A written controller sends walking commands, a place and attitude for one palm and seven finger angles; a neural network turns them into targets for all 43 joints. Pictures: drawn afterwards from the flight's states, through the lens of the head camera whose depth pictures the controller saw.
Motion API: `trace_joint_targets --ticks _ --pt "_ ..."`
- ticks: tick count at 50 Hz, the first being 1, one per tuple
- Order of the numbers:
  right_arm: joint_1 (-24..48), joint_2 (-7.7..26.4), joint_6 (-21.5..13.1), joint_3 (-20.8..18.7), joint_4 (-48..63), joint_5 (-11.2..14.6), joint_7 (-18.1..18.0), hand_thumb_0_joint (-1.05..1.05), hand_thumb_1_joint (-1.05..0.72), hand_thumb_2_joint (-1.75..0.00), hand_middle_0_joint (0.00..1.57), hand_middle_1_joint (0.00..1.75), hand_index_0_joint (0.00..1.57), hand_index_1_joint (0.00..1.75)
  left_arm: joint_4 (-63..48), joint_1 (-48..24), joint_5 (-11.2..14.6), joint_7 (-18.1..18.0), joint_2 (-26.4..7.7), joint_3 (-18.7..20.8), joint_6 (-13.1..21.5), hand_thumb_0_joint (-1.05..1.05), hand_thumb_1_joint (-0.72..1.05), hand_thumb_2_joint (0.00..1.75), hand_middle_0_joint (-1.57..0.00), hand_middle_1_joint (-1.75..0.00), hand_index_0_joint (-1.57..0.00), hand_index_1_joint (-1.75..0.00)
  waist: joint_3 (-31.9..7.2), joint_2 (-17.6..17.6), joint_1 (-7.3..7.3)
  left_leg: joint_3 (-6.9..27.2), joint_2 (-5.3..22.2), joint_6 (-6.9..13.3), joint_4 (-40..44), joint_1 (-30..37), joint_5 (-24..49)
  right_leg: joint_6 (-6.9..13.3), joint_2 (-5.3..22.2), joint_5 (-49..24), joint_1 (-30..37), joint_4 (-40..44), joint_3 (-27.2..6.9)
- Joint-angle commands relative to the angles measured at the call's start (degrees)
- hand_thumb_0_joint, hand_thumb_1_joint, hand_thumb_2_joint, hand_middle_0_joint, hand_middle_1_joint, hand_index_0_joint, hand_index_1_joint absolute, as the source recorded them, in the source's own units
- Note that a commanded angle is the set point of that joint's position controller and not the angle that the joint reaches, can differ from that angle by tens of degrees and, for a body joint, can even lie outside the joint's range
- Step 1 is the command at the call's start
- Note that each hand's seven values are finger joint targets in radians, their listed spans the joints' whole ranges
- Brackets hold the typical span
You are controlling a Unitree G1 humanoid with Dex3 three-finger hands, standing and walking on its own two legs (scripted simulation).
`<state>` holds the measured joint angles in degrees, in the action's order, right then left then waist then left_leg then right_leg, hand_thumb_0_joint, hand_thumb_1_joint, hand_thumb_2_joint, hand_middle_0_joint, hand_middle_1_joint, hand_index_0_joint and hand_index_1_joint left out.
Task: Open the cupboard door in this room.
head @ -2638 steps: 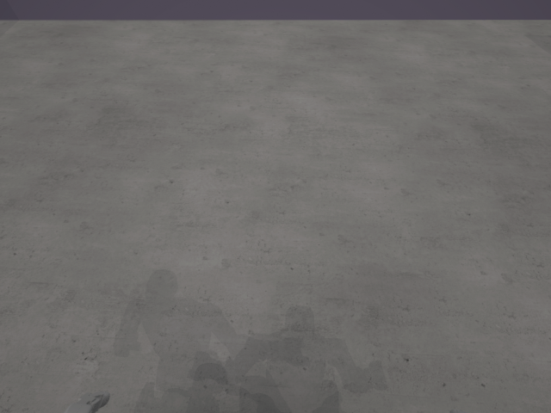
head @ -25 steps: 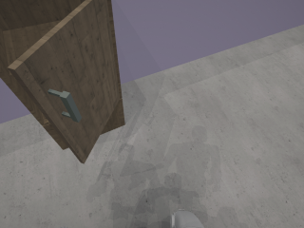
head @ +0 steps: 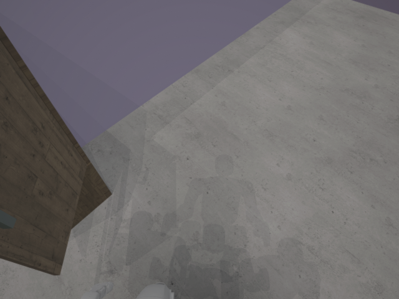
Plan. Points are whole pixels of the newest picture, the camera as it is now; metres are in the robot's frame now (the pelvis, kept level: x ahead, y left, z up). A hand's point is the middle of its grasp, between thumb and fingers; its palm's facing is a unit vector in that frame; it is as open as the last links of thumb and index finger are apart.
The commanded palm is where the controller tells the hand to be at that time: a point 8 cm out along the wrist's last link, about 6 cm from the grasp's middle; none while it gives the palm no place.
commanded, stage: walk to a spot facing it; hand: left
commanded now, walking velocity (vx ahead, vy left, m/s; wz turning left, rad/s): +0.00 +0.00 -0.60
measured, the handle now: out of the picture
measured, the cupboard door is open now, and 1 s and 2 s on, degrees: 44 44 44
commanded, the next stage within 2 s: turn to face it in 1.66 s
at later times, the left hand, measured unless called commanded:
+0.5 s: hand (149, 262) +0.21 +0.13 -0.16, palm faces -0.30 -0.92 -0.24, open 7.4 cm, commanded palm none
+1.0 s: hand (187, 193) +0.40 +0.05 -0.17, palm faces -0.52 -0.83 -0.17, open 7.4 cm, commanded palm none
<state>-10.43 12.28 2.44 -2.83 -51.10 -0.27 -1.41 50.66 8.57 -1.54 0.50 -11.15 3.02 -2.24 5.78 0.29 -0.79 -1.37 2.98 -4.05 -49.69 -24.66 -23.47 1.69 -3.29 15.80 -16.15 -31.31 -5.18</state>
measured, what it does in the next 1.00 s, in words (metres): walks ahead, turning right: left foot, then right foot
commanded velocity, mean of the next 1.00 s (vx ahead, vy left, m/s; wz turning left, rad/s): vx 0.28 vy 0.00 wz -0.51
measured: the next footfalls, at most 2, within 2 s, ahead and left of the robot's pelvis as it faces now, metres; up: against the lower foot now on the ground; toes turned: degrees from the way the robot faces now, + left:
left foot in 0.08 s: +0.06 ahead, +0.13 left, +0.00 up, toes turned -1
right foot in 0.44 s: +0.06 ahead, -0.14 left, +0.00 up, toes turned -24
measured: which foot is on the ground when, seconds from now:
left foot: up 0.00-0.06, down 0.08-0.44, up 0.46-0.80, down 0.82-1.00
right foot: down 0.00-0.08, up 0.10-0.42, down 0.44-0.82, up 0.84-1.00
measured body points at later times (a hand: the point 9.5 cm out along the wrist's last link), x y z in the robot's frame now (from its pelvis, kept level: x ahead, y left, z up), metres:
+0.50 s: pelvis +0.05 -0.03 -0.01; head +0.09 -0.05 +0.43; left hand +0.23 +0.18 -0.14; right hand -0.03 -0.27 -0.17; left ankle +0.02 +0.12 -0.69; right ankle +0.02 -0.12 -0.74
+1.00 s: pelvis +0.25 -0.08 +0.00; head +0.29 -0.09 +0.45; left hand +0.43 +0.10 -0.15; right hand +0.16 -0.31 -0.13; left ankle +0.31 +0.01 -0.73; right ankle +0.14 -0.16 -0.63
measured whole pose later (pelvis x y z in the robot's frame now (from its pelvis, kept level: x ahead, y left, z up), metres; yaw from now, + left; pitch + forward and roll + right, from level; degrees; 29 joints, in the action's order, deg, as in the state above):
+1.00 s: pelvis +0.25 -0.08 +0.00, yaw -35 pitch +1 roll +0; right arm -15.0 8.8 -4.7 -1.0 -53.6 -1.9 -1.6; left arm 57.3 12.3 -1.8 2.5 -12.8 5.0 -0.1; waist 3.8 2.4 0.9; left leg -11.5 4.9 0.3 -28.4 -13.7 -15.2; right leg 1.1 2.3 17.1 -29.7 -70.8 1.4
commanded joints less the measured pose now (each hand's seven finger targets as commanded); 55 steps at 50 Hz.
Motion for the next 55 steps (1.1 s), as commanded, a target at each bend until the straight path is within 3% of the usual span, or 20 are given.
trace_joint_targets --ticks 1,2,3,4,10,17,20,21,22,23,28,35,39,40,41,42,44,46,49,55 --pt "-6.5 4.6 -2.3 -1.3 2.9 0.0 -0.7 0.0 -0.9 -0.9 0.2 0.3 0.2 0.3 -4.5 -0.7 0.4 -1.1 -12.0 4.1 1.0 0.0 0.9 0.9 -0.2 -0.3 -0.2 -0.3 -8.4 8.1 -1.28 -0.1 -1.8 0.9 16.6 10.0 6.5 6.6 12.2 -19.8 -0.2 5.2 -15.1" --pt "-8.9 5.9 -2.8 -1.4 2.1 -0.1 -0.9 0.0 -0.9 -0.9 0.2 0.3 0.2 0.3 -4.7 -1.3 0.6 -1.0 -10.3 3.7 0.8 0.0 0.9 0.9 -0.2 -0.3 -0.2 -0.3 -9.6 3.7 -2.43 2.1 0.8 1.7 25.1 17.1 10.0 3.9 9.2 -14.5 -5.0 1.3 -13.1" --pt "-10.2 11.4 -3.5 -2.1 2.4 -1.1 -1.1 0.0 -0.9 -0.9 0.2 0.3 0.2 0.3 -5.7 1.1 1.2 -0.6 -6.4 3.1 0.5 0.0 0.9 0.9 -0.2 -0.3 -0.2 -0.3 -10.6 -12.6 -2.1 17.0 14.7 6.6 32.0 23.8 13.8 0.1 0.6 2.9 -14.6 -8.7 -5.4" --pt "-11.2 14.3 -3.2 -2.5 3.4 -1.4 -1.4 0.0 -0.9 -0.9 0.2 0.3 0.2 0.3 -6.5 1.1 0.9 -0.1 -5.9 2.8 0.7 0.0 0.9 0.9 -0.2 -0.3 -0.2 -0.3 -9.9 -17.9 -2.06 26.0 25.9 13.1 34.6 22.1 20.4 -2.4 -0.9 20.8 -18.2 -23.0 2.6" --pt "-5.7 8.4 -3.6 -0.9 4.4 -1.8 -1.5 0.0 -0.9 -0.9 0.2 0.3 0.2 0.3 -3.9 0.8 0.3 1.7 -4.8 2.8 0.1 0.0 0.9 0.9 -0.2 -0.3 -0.2 -0.3 -8.5 -9.6 0.31 2.0 15.0 10.0 29.4 21.3 34.2 -4.8 5.2 8.2 -17.9 -33.0 5.8" --pt "-11.4 10.6 -3.5 -2.4 1.0 -2.1 -0.2 0.0 -0.9 -0.9 0.2 0.3 0.2 0.3 -5.1 -5.6 -0.2 3.1 -3.7 1.8 1.4 0.0 0.9 0.9 -0.2 -0.3 -0.2 -0.3 -5.8 -12.1 -3.45 -2.6 17.4 9.6 30.8 20.1 10.9 -2.4 4.5 10.1 -10.2 -9.4 12.8" --pt "-8.2 10.8 -3.5 -2.3 1.3 -1.8 0.3 0.0 -0.9 -0.9 0.2 0.3 0.2 0.3 -1.9 2.4 -0.3 2.8 -5.3 2.7 1.9 0.0 0.9 0.9 -0.2 -0.3 -0.2 -0.3 -6.8 -6.8 1.87 -6.8 15.5 6.5 21.6 9.9 3.4 -0.4 2.5 3.3 6.8 1.3 14.7" --pt "-5.9 9.2 -3.6 -1.8 2.5 -1.0 0.9 0.0 -0.9 -0.9 0.2 0.3 0.2 0.3 0.6 10.6 -0.5 2.2 -9.5 3.8 2.5 0.0 0.9 0.9 -0.2 -0.3 -0.2 -0.3 -9.4 3.1 6.38 -11.8 11.3 4.0 9.1 -1.2 2.3 2.7 8.1 9.2 20.9 6.7 6.5" --pt "0.5 4.4 -3.7 -0.5 6.5 -0.2 1.7 0.0 -0.9 -0.9 0.2 0.3 0.2 0.3 2.8 19.0 -0.3 1.0 -17.2 5.6 3.1 0.0 0.9 0.9 -0.2 -0.3 -0.2 -0.3 -9.4 22.3 11.32 -14.0 1.9 0.8 -10.5 -19.1 -16.3 10.5 24.5 13.7 29.3 15.8 -22.6" --pt "4.8 7.7 -3.5 -0.7 8.0 -0.7 1.3 0.0 -0.9 -0.9 0.2 0.3 0.2 0.3 2.9 20.3 0.7 -0.2 -18.1 5.5 3.4 0.0 0.9 0.9 -0.2 -0.3 -0.2 -0.3 -7.2 18.1 11.42 -2.7 2.9 1.2 -18.2 -23.8 -13.9 14.2 27.8 11.9 24.8 19.3 -30.9" --pt "-0.2 5.1 -3.3 -1.6 2.5 -1.4 2.0 0.0 -0.9 -0.9 0.2 0.3 0.2 0.3 0.1 6.5 0.1 -0.4 -10.1 3.2 4.8 0.0 0.9 0.9 -0.2 -0.3 -0.2 -0.3 -2.6 6.8 1.73 -1.0 4.6 -0.1 -10.3 -10.8 4.0 9.6 16.8 1.5 7.1 18.6 -8.9" --pt "3.2 3.9 -4.8 -1.3 4.3 -1.0 2.4 0.0 -0.9 -0.9 0.2 0.3 0.2 0.3 2.5 8.3 0.2 0.4 -11.4 3.5 5.6 0.0 0.9 0.9 -0.2 -0.3 -0.2 -0.3 -1.8 6.2 2.08 -2.8 1.4 0.2 7.3 -6.0 8.2 9.5 15.6 -6.8 9.1 16.3 -7.5" --pt "-6.1 6.1 -6.2 -1.8 1.3 -1.1 1.4 0.0 -0.9 -0.9 0.2 0.3 0.2 0.3 2.3 5.0 0.6 0.3 -10.5 3.6 5.2 0.0 0.9 0.9 -0.2 -0.3 -0.2 -0.3 -3.8 2.8 -3.32 -4.5 -1.4 1.6 20.3 16.1 11.9 6.3 11.5 -10.8 -0.2 6.3 -4.9" --pt "-14.9 10.2 -6.7 -2.7 -1.2 -1.7 0.6 0.0 -0.9 -0.9 0.2 0.3 0.2 0.3 1.8 5.0 0.8 0.5 -8.1 3.3 5.2 0.0 0.9 0.9 -0.2 -0.3 -0.2 -0.3 -9.4 -4.9 -6.88 3.5 4.9 3.8 24.1 28.5 6.2 4.0 7.2 -9.4 -6.3 -6.9 -1.9" --pt "-22.6 17.2 -7.0 -4.1 -2.7 -2.9 0.1 0.0 -0.9 -0.9 0.2 0.3 0.2 0.3 1.0 8.3 1.3 1.0 -4.1 2.4 5.1 0.0 0.9 0.9 -0.2 -0.3 -0.2 -0.3 -15.6 -21.7 -8.21 26.6 23.0 10.2 31.3 38.0 -0.1 0.6 -1.2 14.0 -17.9 -28.8 7.3" --pt "-23.0 16.1 -6.1 -3.2 -2.3 -2.5 0.0 0.0 -0.9 -0.9 0.2 0.3 0.2 0.3 -0.4 4.9 0.7 0.9 -5.5 2.1 5.5 0.0 0.9 0.9 -0.2 -0.3 -0.2 -0.3 -14.2 -17.5 -7.94 34.0 27.4 13.6 35.4 33.7 -4.6 1.4 1.1 17.8 -22.0 -39.7 2.1" --pt "-14.9 10.0 -6.5 -1.7 -0.8 -2.2 -0.1 0.0 -0.9 -0.9 0.2 0.3 0.2 0.3 0.2 0.0 0.0 1.6 -4.5 2.4 5.6 0.0 0.9 0.9 -0.2 -0.3 -0.2 -0.3 -3.3 -10.2 -4.26 23.7 23.0 10.9 37.7 19.8 -1.5 1.0 6.8 6.3 -25.0 -47.2 1.7" --pt "-11.0 6.1 -7.4 -0.5 -0.7 -2.0 -0.3 0.0 -0.9 -0.9 0.2 0.3 0.2 0.3 1.7 2.9 -0.3 2.3 -2.9 2.2 4.3 0.0 0.9 0.9 -0.2 -0.3 -0.2 -0.3 -3.2 -8.3 -0.79 10.8 19.0 8.7 37.5 17.5 10.3 -0.4 8.6 0.6 -22.9 -44.8 3.3" --pt "-13.2 5.0 -7.9 -0.3 -2.8 -1.5 -0.4 0.0 -0.9 -0.9 0.2 0.3 0.2 0.3 1.6 2.4 -0.4 2.5 -0.7 1.5 3.2 0.0 0.9 0.9 -0.2 -0.3 -0.2 -0.3 -5.7 -7.5 -0.13 -0.1 16.3 9.0 36.0 20.8 25.2 -1.4 9.0 -1.5 -22.3 -37.0 5.3" --pt "-16.8 5.1 -6.9 -0.3 -5.6 -1.9 0.3 0.0 -0.9 -0.9 0.2 0.3 0.2 0.3 -1.0 -6.5 -0.4 2.8 0.2 0.6 2.9 0.0 0.9 0.9 -0.2 -0.3 -0.2 -0.3 -1.2 -7.1 -1.89 -7.9 15.9 9.4 37.7 18.9 22.8 -0.9 8.9 -5.4 -17.7 -14.8 10.4"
